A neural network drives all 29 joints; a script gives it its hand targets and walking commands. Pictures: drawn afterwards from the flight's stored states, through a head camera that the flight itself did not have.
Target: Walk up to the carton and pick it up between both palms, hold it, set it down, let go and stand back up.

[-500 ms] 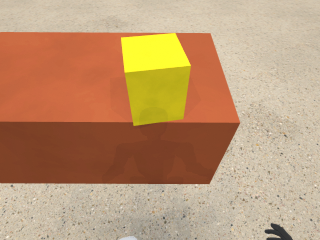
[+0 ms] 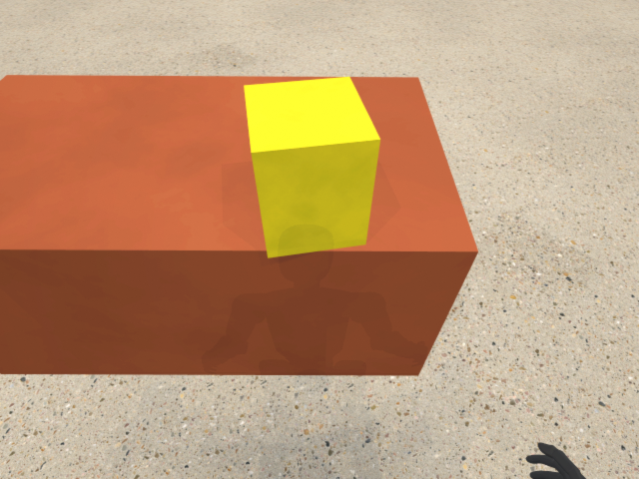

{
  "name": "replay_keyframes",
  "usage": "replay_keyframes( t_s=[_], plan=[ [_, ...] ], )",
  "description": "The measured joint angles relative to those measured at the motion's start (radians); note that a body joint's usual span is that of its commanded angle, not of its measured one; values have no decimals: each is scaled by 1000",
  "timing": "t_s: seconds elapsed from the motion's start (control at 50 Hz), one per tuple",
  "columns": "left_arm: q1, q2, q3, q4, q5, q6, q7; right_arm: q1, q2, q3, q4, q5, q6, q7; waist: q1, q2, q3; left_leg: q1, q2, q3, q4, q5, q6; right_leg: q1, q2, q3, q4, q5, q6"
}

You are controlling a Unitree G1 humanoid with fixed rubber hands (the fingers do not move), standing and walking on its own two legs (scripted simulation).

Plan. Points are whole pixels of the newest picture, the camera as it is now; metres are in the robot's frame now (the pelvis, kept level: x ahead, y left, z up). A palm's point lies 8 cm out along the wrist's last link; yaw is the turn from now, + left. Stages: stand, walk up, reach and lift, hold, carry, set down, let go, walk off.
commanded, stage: walk up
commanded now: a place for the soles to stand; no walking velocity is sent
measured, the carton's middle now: (307, 169) +0.66 +0.04 +0.00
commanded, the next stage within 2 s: none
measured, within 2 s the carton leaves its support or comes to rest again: neither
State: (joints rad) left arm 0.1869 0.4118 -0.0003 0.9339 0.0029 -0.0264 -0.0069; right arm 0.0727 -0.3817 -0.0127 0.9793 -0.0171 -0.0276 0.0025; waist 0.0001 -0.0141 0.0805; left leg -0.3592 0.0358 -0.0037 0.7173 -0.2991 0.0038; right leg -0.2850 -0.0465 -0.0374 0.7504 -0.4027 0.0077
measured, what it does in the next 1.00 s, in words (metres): walks ahead: left foot, then right foot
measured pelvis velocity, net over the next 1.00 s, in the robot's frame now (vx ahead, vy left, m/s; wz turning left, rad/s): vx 0.20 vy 0.03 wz -0.08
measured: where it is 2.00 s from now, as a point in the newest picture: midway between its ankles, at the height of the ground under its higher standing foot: outside the picture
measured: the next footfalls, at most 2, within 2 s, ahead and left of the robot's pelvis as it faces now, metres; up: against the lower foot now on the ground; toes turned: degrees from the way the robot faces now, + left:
left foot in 0.34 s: +0.15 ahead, +0.16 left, +0.00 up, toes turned +2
right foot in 0.80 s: +0.30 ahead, -0.06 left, +0.00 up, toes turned -5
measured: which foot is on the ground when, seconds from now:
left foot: down 0.00-0.10, up 0.12-0.32, down 0.34-0.84, up 0.86-1.00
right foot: down 0.00-0.36, up 0.38-0.78, down 0.80-1.00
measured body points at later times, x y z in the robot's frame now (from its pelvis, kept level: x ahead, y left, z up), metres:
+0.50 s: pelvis +0.11 +0.07 +0.01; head +0.10 +0.11 +0.46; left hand +0.18 +0.39 -0.12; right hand +0.14 -0.26 -0.07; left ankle +0.11 +0.16 -0.71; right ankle +0.05 -0.09 -0.65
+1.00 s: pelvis +0.20 +0.03 +0.00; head +0.20 +0.03 +0.45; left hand +0.30 +0.35 -0.11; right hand +0.28 -0.29 -0.10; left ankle +0.19 +0.16 -0.66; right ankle +0.26 -0.06 -0.71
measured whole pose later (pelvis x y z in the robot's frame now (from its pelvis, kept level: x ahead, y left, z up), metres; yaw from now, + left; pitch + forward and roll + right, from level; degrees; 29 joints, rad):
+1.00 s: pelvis +0.20 +0.03 +0.00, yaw -5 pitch -7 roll +1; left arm 0.27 0.43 0.00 0.93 0.01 -0.06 -0.02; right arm 0.18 -0.38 -0.07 0.90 -0.02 -0.06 0.01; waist 0.00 -0.02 0.10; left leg -0.32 0.01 0.01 1.08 -0.48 0.04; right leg -0.29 0.02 -0.03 0.70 -0.29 -0.05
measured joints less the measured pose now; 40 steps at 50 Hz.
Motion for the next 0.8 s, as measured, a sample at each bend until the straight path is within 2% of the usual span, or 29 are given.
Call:
replay_keyframes(
  t_s=[0.04,0.1,0.16,0.18,0.24,0.32,0.34,0.36,0.38,0.42,0.46,0.56,0.62,0.68,0.8],
  plan=[
    [4,0,0,0,3,0,0,8,0,-8,2,0,-2,12,0,0,-12,1,-1,1,3,-22,-1,1,0,0,-1,-7,-12],
    [33,2,0,0,15,-6,-5,43,-1,-38,2,0,0,35,0,0,-63,1,-7,2,15,-143,-1,3,0,6,-6,-71,-42],
    [70,11,0,0,21,-27,-5,52,-3,-53,2,0,4,38,1,-1,-80,-11,-21,3,102,-194,-1,32,-3,16,-48,-27,-49],
    [79,16,0,0,21,-33,-5,53,-3,-58,2,0,3,39,1,0,-79,-20,-22,2,138,-185,-1,47,-4,16,-64,6,-43],
    [108,27,0,0,21,-40,-5,55,-4,-73,1,0,2,47,0,10,-75,-24,-7,1,164,-163,-1,92,-4,15,-87,-8,3],
    [121,41,0,0,21,-43,-5,56,-4,-79,-2,0,-12,59,-1,16,-76,-25,20,1,72,-147,-1,118,-4,13,-91,-41,27],
    [121,44,0,0,21,-43,-5,59,-4,-78,-4,0,-18,59,0,12,-77,-23,22,5,37,-88,-1,119,-6,13,-89,-48,37],
    [120,47,0,0,21,-43,-5,62,-2,-77,-4,0,-27,59,-1,-3,-73,-18,11,17,27,-20,0,114,-19,23,-69,-56,33],
    [120,46,0,1,21,-43,-5,67,-1,-78,-5,0,-40,56,-2,-20,-64,-4,-1,36,30,-16,4,89,-27,48,0,-57,8],
    [114,35,0,0,18,-43,-5,111,0,-84,-6,0,-57,44,-2,-20,-62,22,-1,46,27,-53,14,19,18,96,188,-58,-14],
    [106,35,0,0,18,-43,-5,171,0,-83,-6,0,-54,39,-2,-21,-63,59,4,44,1,-71,21,-37,54,99,307,-59,-28],
    [99,37,0,0,14,-42,-5,262,0,-78,-7,0,-53,23,-1,-38,-45,135,-8,65,-84,-65,29,-147,55,98,329,-35,-23],
    [82,36,0,0,12,-35,-5,288,0,-75,-11,0,-54,15,0,-41,-12,171,-23,75,-109,-70,33,-186,55,98,307,-25,-17],
    [59,35,0,-1,12,-31,-5,305,0,-74,-18,0,-51,11,0,-42,6,194,-36,80,-114,-86,36,-193,55,90,215,-20,-11],
    [46,36,0,-2,12,-31,-11,259,0,-75,-46,0,-44,10,1,-39,0,201,-33,117,-82,-147,34,-170,41,38,-27,36,-39]
  ],
)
